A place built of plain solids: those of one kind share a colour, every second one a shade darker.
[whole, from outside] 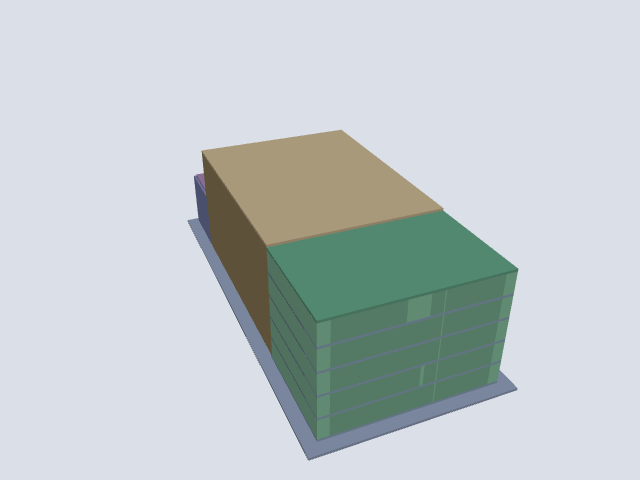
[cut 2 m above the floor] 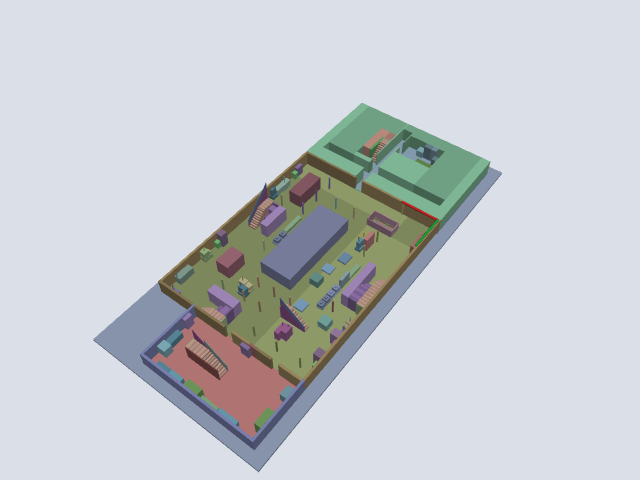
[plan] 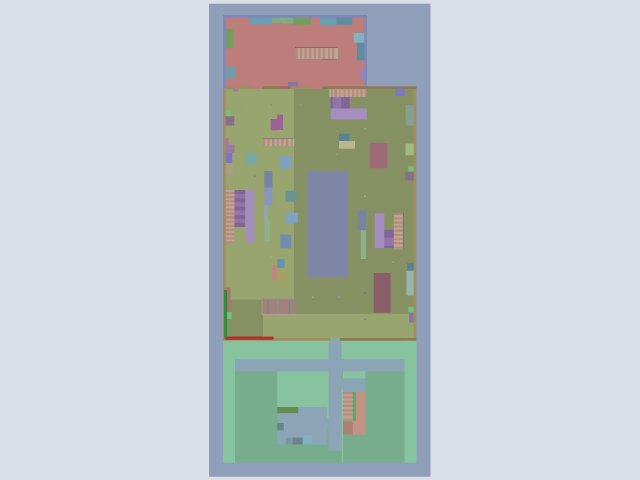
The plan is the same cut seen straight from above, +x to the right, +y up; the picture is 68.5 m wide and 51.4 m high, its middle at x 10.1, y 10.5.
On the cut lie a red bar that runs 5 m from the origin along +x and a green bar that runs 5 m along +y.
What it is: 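The inside of a sea-going cargo motor ship; the engine room, the machinery rooms across one end of it and the crew's accommodation across the other; there is no window anywhere; the ship lies still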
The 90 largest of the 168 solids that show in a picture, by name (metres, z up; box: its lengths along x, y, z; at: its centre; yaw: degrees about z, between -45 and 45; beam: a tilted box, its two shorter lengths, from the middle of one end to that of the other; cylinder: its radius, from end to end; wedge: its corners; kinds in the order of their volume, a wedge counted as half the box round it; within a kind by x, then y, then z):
{
 "wall_house_1": {"box": [1.3, 13.06, 2.52], "at": [0.35, -6.83, 1.26]},
 "wall_house_2": {"box": [1.3, 13.06, 2.52], "at": [0.35, -6.83, 4.08]},
 "wall_house_3": {"box": [1.3, 13.06, 2.52], "at": [0.35, -6.83, 6.89]},
 "wall_house_4": {"box": [1.3, 13.06, 2.52], "at": [0.35, -6.83, 9.71]},
 "wall_house_5": {"box": [1.3, 13.06, 2.52], "at": [0.35, -6.83, 12.53]},
 "wall_house_6": {"box": [2.35, 9.79, 2.52], "at": [2.18, -8.46, 12.53]},
 "wall_house_7": {"box": [2.94, 9.79, 2.52], "at": [2.47, -8.46, 6.89]},
 "wall_house_8": {"box": [4.24, 9.79, 2.52], "at": [3.12, -8.46, 9.71]},
 "wall_house_9": {"box": [4.53, 9.79, 2.52], "at": [3.26, -8.46, 1.26]},
 "wall_house_10": {"box": [5.29, 9.79, 2.52], "at": [3.65, -8.46, 4.08]},
 "wall_house_11": {"box": [5.19, 4.96, 2.52], "at": [5.94, -10.88, 12.53]},
 "wall_house_12": {"box": [10.01, 1.96, 2.52], "at": [6.0, -1.28, 1.26]},
 "wall_house_13": {"box": [6.92, 1.79, 2.52], "at": [7.4, -12.47, 6.89]},
 "wall_house_14": {"box": [5.63, 3.94, 2.52], "at": [8.05, -11.39, 9.71]},
 "wall_house_15": {"box": [5.34, 1.96, 2.52], "at": [8.2, -12.38, 1.26]},
 "wall_house_16": {"box": [5.34, 3.81, 2.52], "at": [8.2, -5.47, 1.26]},
 "wall_house_17": {"box": [4.3, 4.16, 2.52], "at": [8.44, -11.28, 4.08]},
 "wall_house_18": {"box": [2.47, 9.79, 2.52], "at": [9.77, -8.46, 12.53]},
 "wall_house_19": {"box": [0.41, 9.79, 2.52], "at": [10.8, -8.46, 4.08]},
 "wall_house_20": {"box": [1.43, 1.3, 2.52], "at": [11.72, -12.71, 1.26]},
 "wall_house_21": {"box": [1.43, 1.3, 2.52], "at": [11.72, -12.71, 4.08]},
 "wall_house_22": {"box": [1.43, 1.3, 2.52], "at": [11.72, -12.71, 6.89]},
 "wall_house_23": {"box": [1.43, 1.3, 2.52], "at": [11.72, -12.71, 9.71]},
 "wall_house_24": {"box": [1.43, 1.3, 2.52], "at": [11.72, -12.71, 12.53]},
 "wall_house_25": {"box": [0.14, 7.95, 2.52], "at": [12.51, -9.39, 1.26]},
 "wall_house_26": {"box": [2.4, 3.02, 2.52], "at": [13.78, -11.85, 1.26]},
 "wall_house_27": {"box": [2.4, 3.02, 2.52], "at": [13.78, -11.85, 4.08]},
 "wall_house_28": {"box": [2.4, 3.02, 2.52], "at": [13.78, -11.85, 6.89]},
 "wall_house_29": {"box": [2.4, 3.02, 2.52], "at": [13.78, -11.85, 9.71]},
 "wall_house_30": {"box": [2.4, 3.02, 2.52], "at": [13.78, -11.85, 12.53]},
 "wall_house_31": {"box": [2.4, 0.75, 2.52], "at": [13.78, -3.94, 1.26]},
 "wall_house_32": {"box": [6.71, 1.96, 2.52], "at": [15.79, -1.28, 1.26]},
 "wall_house_33": {"box": [4.17, 9.79, 2.52], "at": [17.06, -8.46, 1.26]},
 "wall_house_34": {"box": [4.17, 9.79, 2.52], "at": [17.06, -8.46, 4.08]},
 "wall_house_35": {"box": [4.17, 9.79, 2.52], "at": [17.06, -8.46, 6.89]},
 "wall_house_36": {"box": [4.17, 9.79, 2.52], "at": [17.06, -8.46, 9.71]},
 "wall_house_37": {"box": [4.17, 9.79, 2.52], "at": [17.06, -8.46, 12.53]},
 "wall_house_38": {"box": [1.3, 13.06, 2.52], "at": [19.79, -6.83, 1.26]},
 "wall_house_39": {"box": [1.3, 13.06, 2.52], "at": [19.79, -6.83, 4.08]},
 "wall_house_40": {"box": [1.3, 13.06, 2.52], "at": [19.79, -6.83, 6.89]},
 "wall_house_41": {"box": [1.3, 13.06, 2.52], "at": [19.79, -6.83, 9.71]},
 "wall_house_42": {"box": [1.3, 13.06, 2.52], "at": [19.79, -6.83, 12.53]},
 "wall_bay_1": {"box": [0.3, 26.67, 14.09], "at": [-0.15, 13.34, 7.04]},
 "wall_bay_2": {"box": [3.24, 0.3, 14.09], "at": [1.32, 26.82, 7.04]},
 "wall_bay_3": {"box": [1.99, 0.3, 14.09], "at": [4.94, 26.82, 7.04]},
 "wall_bay_4": {"box": [11.52, 0.3, 14.09], "at": [5.46, -0.15, 7.04]},
 "wall_bay_5": {"box": [2.45, 0.3, 14.09], "at": [8.16, 26.82, 7.04]},
 "wall_bay_6": {"box": [10.05, 0.3, 14.09], "at": [15.41, 26.82, 7.04]},
 "wall_bay_7": {"box": [8.22, 0.3, 14.09], "at": [16.33, -0.15, 7.04]},
 "wall_bay_8": {"box": [0.3, 26.67, 14.09], "at": [20.29, 13.34, 7.04]},
 "floor_site_1": {"box": [23.74, 50.65, 0.3], "at": [10.07, 10.46, -0.45]},
 "floor_house_1": {"box": [12.88, 6.03, 0.3], "at": [6.14, -7.33, 2.67]},
 "floor_house_2": {"box": [12.88, 6.03, 0.3], "at": [6.14, -7.33, 5.48]},
 "floor_house_3": {"box": [12.88, 6.03, 0.3], "at": [6.14, -7.33, 8.3]},
 "floor_house_4": {"box": [12.88, 6.03, 0.3], "at": [6.14, -7.33, 11.12]},
 "floor_house_5": {"box": [20.74, 3.02, 0.3], "at": [10.07, -11.85, 2.67]},
 "floor_house_6": {"box": [20.74, 3.02, 0.3], "at": [10.07, -11.85, 5.48]},
 "floor_house_7": {"box": [20.74, 3.02, 0.3], "at": [10.07, -11.85, 8.3]},
 "floor_house_8": {"box": [20.74, 3.02, 0.3], "at": [10.07, -11.85, 11.12]},
 "floor_house_9": {"box": [20.74, 13.36, 0.3], "at": [10.07, -6.68, -0.15]},
 "roof_bay_1": {"box": [20.74, 27.27, 0.3], "at": [10.07, 13.34, 14.23]},
 "floor_bay_1": {"box": [3.99, 4.11, 0.3], "at": [1.99, 2.05, -0.15]},
 "floor_bay_2": {"box": [7.33, 22.56, 0.3], "at": [3.66, 15.39, -0.15]},
 "floor_bay_3": {"box": [16.16, 2.6, 0.3], "at": [12.06, 1.3, -0.15]},
 "floor_bay_4": {"box": [12.81, 24.07, 0.3], "at": [13.73, 14.63, -0.15]},
 "engine_1": {"box": [4.36, 11.41, 2.67], "at": [10.91, 12.19, 1.34]},
 "roof_house_1": {"box": [20.74, 13.06, 0.3], "at": [10.07, -6.83, 13.94]},
 "wall_annex_1": {"box": [0.3, 7.62, 7.51], "at": [-0.15, 30.48, 3.76]},
 "wall_annex_2": {"box": [15.43, 0.3, 7.51], "at": [7.42, 34.44, 3.76]},
 "wall_annex_3": {"box": [0.3, 7.62, 7.51], "at": [14.98, 30.48, 3.76]},
 "tankbank_1": {"box": [0.93, 5.6, 5.33], "at": [2.58, 13.06, 2.67]},
 "tankbank_2": {"box": [3.87, 1.17, 4.9], "at": [13.18, 23.99, 2.45]},
 "tankbank_3": {"box": [1.02, 3.74, 4.72], "at": [16.48, 11.5, 2.36]},
 "floor_annex_ground_1": {"box": [14.83, 7.62, 0.3], "at": [7.42, 30.48, -0.15]},
 "roof_annex_1": {"box": [14.83, 7.62, 0.3], "at": [7.42, 30.48, 7.66]},
 "boiler_1": {"box": [1.88, 2.71, 2.23], "at": [16.37, 19.52, 1.11]},
 "boiler_2": {"box": [1.78, 4.25, 2.2], "at": [16.75, 4.83, 1.1]},
 "wall_trunk_plug_1": {"box": [1.03, 1.59, 2.52], "at": [13.09, -9.55, 1.26]},
 "wall_trunk_plug_2": {"box": [1.03, 4.59, 2.52], "at": [14.46, -8.05, 1.26]},
 "wall_trunk_spine_1": {"box": [0.34, 3.08, 13.79], "at": [13.78, -7.33, 6.89]},
 "rack_1": {"box": [0.84, 2.07, 2.06], "at": [0.42, 32.07, 1.03]},
 "rack_2": {"box": [2.25, 0.68, 2.21], "at": [6.65, -7.72, 1.1]},
 "rack_3": {"box": [1.87, 0.78, 2.37], "at": [8.16, 33.9, 1.19]},
 "airbottle_1": {"box": [0.92, 0.99, 2.35], "at": [0.46, 23.25, 1.18]},
 "airbottle_2": {"box": [0.97, 0.92, 2.35], "at": [0.48, 20.27, 1.18]},
 "airbottle_3": {"box": [0.88, 0.91, 2.35], "at": [19.7, 17.35, 1.18]},
 "wall_stair_1": {"box": [4.45, 0.1, 6.21], "at": [9.66, 31.13, 3.05]},
 "starter_1": {"box": [0.52, 2.64, 1.99], "at": [0.26, 4.09, 0.99]},
 "cooler_1": {"box": [0.85, 2.19, 1.06], "at": [19.72, 23.84, 0.53]},
 "flat_1": {"box": [1.17, 0.44, 3.72], "at": [1.52, 15.64, 1.86]}
}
